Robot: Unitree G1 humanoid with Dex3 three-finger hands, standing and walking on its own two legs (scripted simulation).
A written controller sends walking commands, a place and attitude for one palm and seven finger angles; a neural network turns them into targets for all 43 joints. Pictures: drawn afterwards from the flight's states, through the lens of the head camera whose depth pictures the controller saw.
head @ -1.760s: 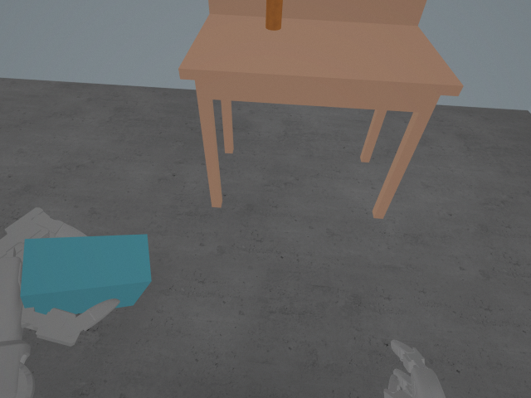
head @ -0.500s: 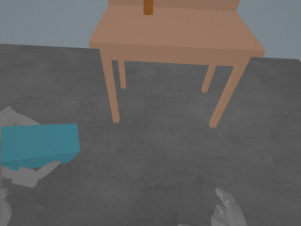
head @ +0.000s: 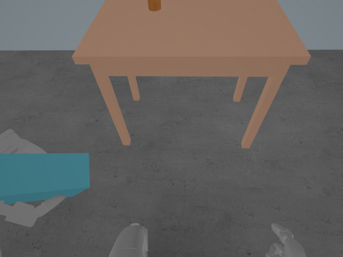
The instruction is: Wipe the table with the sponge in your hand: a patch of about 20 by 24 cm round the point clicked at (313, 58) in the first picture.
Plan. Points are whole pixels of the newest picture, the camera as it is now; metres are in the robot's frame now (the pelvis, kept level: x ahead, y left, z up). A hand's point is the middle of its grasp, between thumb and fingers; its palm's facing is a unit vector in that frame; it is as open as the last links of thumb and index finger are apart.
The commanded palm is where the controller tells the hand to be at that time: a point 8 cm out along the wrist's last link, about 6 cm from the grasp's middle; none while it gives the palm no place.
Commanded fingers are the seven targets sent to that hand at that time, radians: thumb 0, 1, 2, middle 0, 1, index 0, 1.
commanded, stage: walk to a spot facing it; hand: left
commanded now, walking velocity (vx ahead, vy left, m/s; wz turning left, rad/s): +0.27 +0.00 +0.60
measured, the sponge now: (56, 178) +0.23 +0.20 +0.15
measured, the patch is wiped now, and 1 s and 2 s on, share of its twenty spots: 0.00 0.00 0.00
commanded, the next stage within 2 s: turn to face it in 0.16 s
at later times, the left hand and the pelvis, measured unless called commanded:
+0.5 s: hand (25, 121) +0.32 +0.27 +0.19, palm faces +0.50 -0.75 -0.43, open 9.8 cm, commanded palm +0.27 +0.30 +0.18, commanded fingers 0.00 0.10 1.30 -1.20 -1.60 -1.20 -1.60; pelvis +0.13 +0.00 -0.01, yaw +5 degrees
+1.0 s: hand (124, 85) +0.41 +0.10 +0.19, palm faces +0.16 -0.81 -0.56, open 9.8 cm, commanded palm +0.36 +0.17 +0.18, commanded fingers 0.00 0.10 1.30 -1.20 -1.60 -1.20 -1.60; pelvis +0.15 -0.08 +0.00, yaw -10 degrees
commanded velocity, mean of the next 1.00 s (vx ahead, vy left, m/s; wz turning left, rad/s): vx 0.05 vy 0.00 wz -0.31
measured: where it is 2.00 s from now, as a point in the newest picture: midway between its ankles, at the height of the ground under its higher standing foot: outside the picture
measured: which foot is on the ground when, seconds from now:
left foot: up 0.00-0.26, down 0.28-0.72, up 0.74-1.00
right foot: down 0.00-0.28, up 0.30-0.70, down 0.72-1.00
